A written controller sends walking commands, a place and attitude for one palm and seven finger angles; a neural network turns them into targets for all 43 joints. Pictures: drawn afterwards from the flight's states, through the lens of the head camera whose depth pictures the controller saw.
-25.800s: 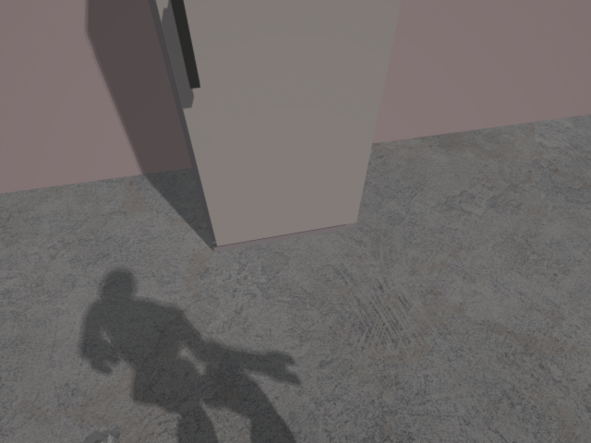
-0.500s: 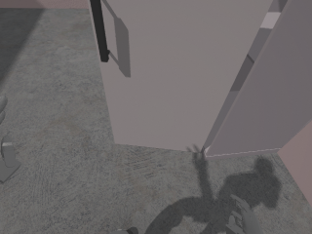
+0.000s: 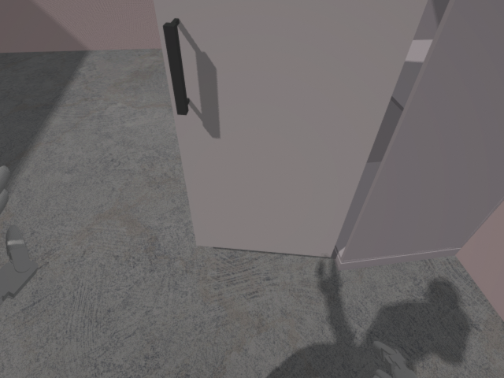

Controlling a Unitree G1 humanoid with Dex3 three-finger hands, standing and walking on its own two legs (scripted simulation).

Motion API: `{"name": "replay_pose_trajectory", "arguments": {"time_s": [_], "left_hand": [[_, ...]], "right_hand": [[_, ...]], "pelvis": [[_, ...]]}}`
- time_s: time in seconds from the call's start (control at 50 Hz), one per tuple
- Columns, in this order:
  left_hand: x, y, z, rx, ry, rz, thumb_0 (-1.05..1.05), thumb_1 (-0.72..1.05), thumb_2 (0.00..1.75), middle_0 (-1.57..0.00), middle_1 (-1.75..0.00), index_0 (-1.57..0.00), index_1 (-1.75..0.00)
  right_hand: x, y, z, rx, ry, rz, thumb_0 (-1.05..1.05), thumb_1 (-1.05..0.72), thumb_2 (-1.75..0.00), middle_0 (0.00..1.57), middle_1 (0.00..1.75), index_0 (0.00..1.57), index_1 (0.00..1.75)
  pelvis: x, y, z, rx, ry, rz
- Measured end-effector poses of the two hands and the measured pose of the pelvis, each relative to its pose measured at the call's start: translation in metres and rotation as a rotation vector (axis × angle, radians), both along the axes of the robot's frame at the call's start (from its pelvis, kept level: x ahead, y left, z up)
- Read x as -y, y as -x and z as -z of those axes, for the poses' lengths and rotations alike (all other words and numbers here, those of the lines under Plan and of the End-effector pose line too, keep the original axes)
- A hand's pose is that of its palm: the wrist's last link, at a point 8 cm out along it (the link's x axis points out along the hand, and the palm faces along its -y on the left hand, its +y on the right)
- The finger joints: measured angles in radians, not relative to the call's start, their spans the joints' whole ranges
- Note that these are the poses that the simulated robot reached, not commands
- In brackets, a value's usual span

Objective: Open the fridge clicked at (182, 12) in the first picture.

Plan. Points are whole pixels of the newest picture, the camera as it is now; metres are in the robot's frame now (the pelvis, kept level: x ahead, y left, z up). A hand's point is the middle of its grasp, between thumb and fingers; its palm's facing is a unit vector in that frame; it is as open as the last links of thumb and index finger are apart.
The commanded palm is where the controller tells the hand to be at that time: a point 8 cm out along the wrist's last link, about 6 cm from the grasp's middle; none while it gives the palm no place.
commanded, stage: stop stepping back and stand still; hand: left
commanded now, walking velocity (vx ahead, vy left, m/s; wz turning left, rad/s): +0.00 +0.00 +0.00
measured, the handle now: (179, 69) +0.77 +0.23 +0.15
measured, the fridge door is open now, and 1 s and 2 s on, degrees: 76 76 76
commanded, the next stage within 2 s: let the arm hang, fingers relaxed in 0.38 s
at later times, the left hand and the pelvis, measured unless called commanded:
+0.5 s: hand (28, 271) +0.20 +0.28 +0.15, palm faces +0.41 -0.80 -0.45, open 7.4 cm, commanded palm none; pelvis +0.00 +0.02 +0.00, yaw +0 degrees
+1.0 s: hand out of the picture -0.03 +0.23 -0.17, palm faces -0.02 -0.97 -0.23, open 7.3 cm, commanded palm none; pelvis -0.01 +0.01 +0.01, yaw +2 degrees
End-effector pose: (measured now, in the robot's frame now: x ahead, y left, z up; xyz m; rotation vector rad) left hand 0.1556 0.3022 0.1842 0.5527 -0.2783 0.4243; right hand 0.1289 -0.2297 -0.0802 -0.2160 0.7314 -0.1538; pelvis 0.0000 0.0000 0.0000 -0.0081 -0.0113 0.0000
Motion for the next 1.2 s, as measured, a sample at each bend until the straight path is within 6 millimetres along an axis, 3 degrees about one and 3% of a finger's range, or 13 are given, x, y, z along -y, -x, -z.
{"name": "replay_pose_trajectory", "arguments": {"time_s": [0.14, 0.26, 0.48, 0.5, 0.56, 0.62, 0.7, 0.74, 0.8, 0.9, 0.98, 1.08, 1.2], "left_hand": [[-0.01, 0.0, 0.013, -0.03, 0.067, -0.006, 0.01, 0.89, 0.9, -0.21, -0.3, -0.21, -0.3], [-0.017, -0.003, 0.009, -0.029, 0.047, -0.002, 0.01, 0.89, 0.9, -0.21, -0.3, -0.21, -0.3], [-0.017, -0.004, 0.009, -0.052, 0.044, 0.01, 0.01, 0.89, 0.9, -0.21, -0.3, -0.21, -0.3], [-0.018, -0.006, 0.017, -0.079, 0.042, 0.021, 0.01, 0.89, 0.9, -0.21, -0.3, -0.21, -0.3], [-0.024, -0.021, 0.087, -0.38, 0.14, 0.02, 0.0, 0.9, 0.9, -0.21, -0.3, -0.2, -0.3], [-0.017, -0.011, 0.178, -0.771, 0.267, -0.015, 0.0, 0.9, 0.9, -0.2, -0.3, -0.2, -0.3], [0.016, 0.043, 0.271, -1.189, 0.406, -0.028, 0.01, 0.91, 0.9, -0.2, -0.3, -0.2, -0.3], [0.035, 0.075, 0.299, -1.339, 0.475, -0.028, 0.01, 0.91, 0.9, -0.2, -0.3, -0.2, -0.3], [0.057, 0.119, 0.323, -1.493, 0.569, -0.048, 0.01, 0.92, 0.9, -0.21, -0.3, -0.2, -0.3], [0.049, 0.168, 0.33, -1.615, 0.626, -0.153, 0.01, 0.94, 0.9, -0.21, -0.3, -0.21, -0.3], [0.029, 0.183, 0.323, -1.649, 0.607, -0.231, 0.01, 0.93, 0.9, -0.21, -0.3, -0.2, -0.3], [0.0, 0.17, 0.311, -1.617, 0.547, -0.287, 0.01, 0.92, 0.9, -0.21, -0.3, -0.2, -0.3], [-0.021, 0.124, 0.295, -1.508, 0.479, -0.277, 0.01, 0.91, 0.9, -0.2, -0.3, -0.2, -0.3]], "right_hand": [[-0.018, -0.017, -0.008, 0.011, 0.009, -0.037, 0.01, -0.9, -0.9, 0.2, 0.3, 0.2, 0.3], [-0.027, -0.027, -0.018, 0.043, 0.017, -0.054, 0.01, -0.9, -0.9, 0.2, 0.3, 0.2, 0.3], [-0.023, -0.027, -0.018, 0.024, 0.03, -0.039, 0.01, -0.9, -0.9, 0.2, 0.3, 0.2, 0.3], [-0.022, -0.026, -0.014, 0.021, 0.023, -0.054, 0.01, -0.9, -0.9, 0.2, 0.3, 0.2, 0.3], [-0.011, -0.024, 0.006, -0.064, 0.01, -0.092, 0.01, -0.9, -0.9, 0.2, 0.3, 0.2, 0.3], [0.003, -0.014, 0.021, -0.145, 0.016, -0.076, 0.01, -0.9, -0.9, 0.2, 0.3, 0.2, 0.3], [0.021, 0.016, 0.028, -0.255, 0.042, -0.023, 0.01, -0.91, -0.9, 0.2, 0.3, 0.2, 0.3], [0.028, 0.037, 0.029, -0.333, 0.062, 0.0, 0.01, -0.91, -0.9, 0.2, 0.3, 0.2, 0.3], [0.036, 0.071, 0.028, -0.462, 0.09, 0.031, 0.01, -0.91, -0.9, 0.2, 0.3, 0.2, 0.3], [0.043, 0.112, 0.027, -0.629, 0.112, 0.07, 0.01, -0.91, -0.9, 0.2, 0.3, 0.2, 0.3], [0.042, 0.124, 0.028, -0.679, 0.105, 0.089, 0.01, -0.91, -0.9, 0.2, 0.3, 0.2, 0.3], [0.037, 0.114, 0.033, -0.662, 0.082, 0.086, 0.01, -0.91, -0.9, 0.2, 0.3, 0.2, 0.3], [0.029, 0.08, 0.036, -0.58, 0.054, 0.058, 0.01, -0.91, -0.9, 0.2, 0.3, 0.2, 0.3]], "pelvis": [[-0.012, 0.001, -0.003, 0.003, 0.002, 0.004], [-0.016, 0.003, -0.005, -0.006, 0.003, 0.0], [-0.019, 0.002, -0.006, -0.017, 0.01, 0.001], [-0.02, 0.003, -0.005, -0.023, 0.013, -0.007], [-0.024, 0.008, 0.0, -0.031, 0.012, -0.023], [-0.026, 0.012, 0.003, -0.025, 0.004, -0.024], [-0.023, 0.016, 0.003, -0.015, -0.006, -0.019], [-0.021, 0.016, 0.001, -0.011, -0.007, -0.017], [-0.018, 0.015, -0.002, -0.009, -0.002, -0.017], [-0.014, 0.013, -0.007, -0.007, 0.009, -0.025], [-0.014, 0.011, -0.009, -0.006, 0.013, -0.026], [-0.016, 0.008, -0.011, -0.002, 0.011, -0.025], [-0.019, 0.003, -0.013, 0.003, 0.005, -0.022]]}}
